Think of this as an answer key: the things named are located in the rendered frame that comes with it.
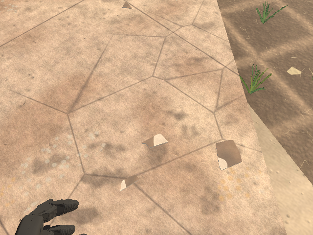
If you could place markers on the robot left hand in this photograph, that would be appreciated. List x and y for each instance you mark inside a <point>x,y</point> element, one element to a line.
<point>33,223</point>

